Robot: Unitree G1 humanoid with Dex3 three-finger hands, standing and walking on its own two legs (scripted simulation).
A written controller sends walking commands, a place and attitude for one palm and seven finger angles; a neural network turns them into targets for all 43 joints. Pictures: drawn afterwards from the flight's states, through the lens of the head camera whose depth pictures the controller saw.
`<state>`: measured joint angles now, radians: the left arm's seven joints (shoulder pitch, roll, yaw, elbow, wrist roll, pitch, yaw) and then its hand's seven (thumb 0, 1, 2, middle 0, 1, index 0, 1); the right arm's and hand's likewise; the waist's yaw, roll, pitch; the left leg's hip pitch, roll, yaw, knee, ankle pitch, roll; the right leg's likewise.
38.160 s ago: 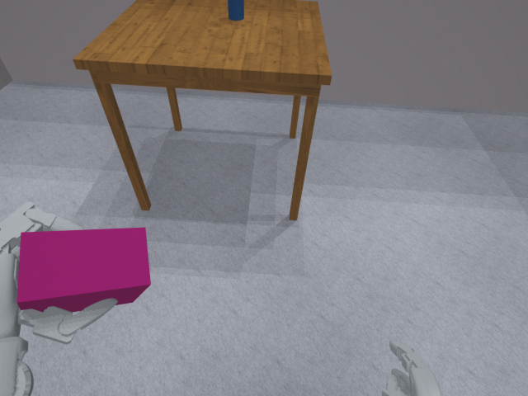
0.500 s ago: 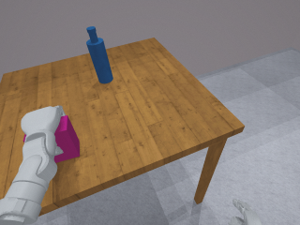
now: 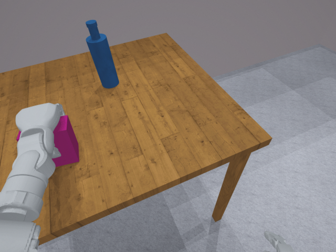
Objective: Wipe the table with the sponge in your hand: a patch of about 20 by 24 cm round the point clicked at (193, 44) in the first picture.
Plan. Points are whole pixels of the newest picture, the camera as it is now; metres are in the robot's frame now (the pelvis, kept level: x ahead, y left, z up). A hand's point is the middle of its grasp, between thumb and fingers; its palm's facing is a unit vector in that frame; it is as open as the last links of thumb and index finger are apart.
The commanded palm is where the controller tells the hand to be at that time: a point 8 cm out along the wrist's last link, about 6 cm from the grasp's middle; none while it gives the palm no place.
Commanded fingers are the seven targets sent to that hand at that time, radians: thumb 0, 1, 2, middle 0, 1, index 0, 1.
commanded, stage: wipe forward along the first lane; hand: left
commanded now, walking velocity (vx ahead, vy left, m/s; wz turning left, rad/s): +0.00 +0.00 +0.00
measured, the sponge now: (54, 148) +0.35 +0.34 +0.05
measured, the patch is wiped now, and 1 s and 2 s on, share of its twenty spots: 0.40 0.55 0.65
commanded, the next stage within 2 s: slide across to the middle lane in 0.52 s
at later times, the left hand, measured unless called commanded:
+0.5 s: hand (47, 121) +0.40 +0.35 +0.10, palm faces -0.11 +0.01 -0.99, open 10.4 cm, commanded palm +0.39 +0.34 +0.14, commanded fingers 0.00 0.10 1.30 -1.20 -1.60 -1.20 -1.60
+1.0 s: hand (61, 112) +0.43 +0.33 +0.10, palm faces -0.04 -0.02 -1.00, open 10.4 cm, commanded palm +0.41 +0.32 +0.16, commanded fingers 0.00 0.10 1.30 -1.20 -1.60 -1.20 -1.60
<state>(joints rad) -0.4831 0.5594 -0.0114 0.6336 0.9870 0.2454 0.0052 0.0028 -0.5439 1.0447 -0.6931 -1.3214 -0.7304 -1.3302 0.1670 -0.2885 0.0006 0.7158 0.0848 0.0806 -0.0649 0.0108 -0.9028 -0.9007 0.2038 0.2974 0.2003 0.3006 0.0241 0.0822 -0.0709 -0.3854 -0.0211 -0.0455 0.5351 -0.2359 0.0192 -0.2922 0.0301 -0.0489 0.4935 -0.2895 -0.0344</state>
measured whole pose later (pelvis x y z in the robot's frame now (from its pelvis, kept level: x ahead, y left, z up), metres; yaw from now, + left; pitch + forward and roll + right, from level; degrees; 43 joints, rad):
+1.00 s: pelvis +0.02 +0.02 +0.00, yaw -1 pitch +8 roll -1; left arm -0.65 0.54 -0.02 0.79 1.00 0.26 0.07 -0.01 -0.55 1.05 -0.69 -1.33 -0.73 -1.34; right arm 0.21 -0.28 -0.02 0.75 0.08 0.08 -0.03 0.01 -0.90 -0.90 0.20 0.30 0.20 0.30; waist -0.02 0.07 -0.09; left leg -0.40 -0.04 -0.02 0.52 -0.26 0.05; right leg -0.30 0.01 -0.02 0.45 -0.29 -0.01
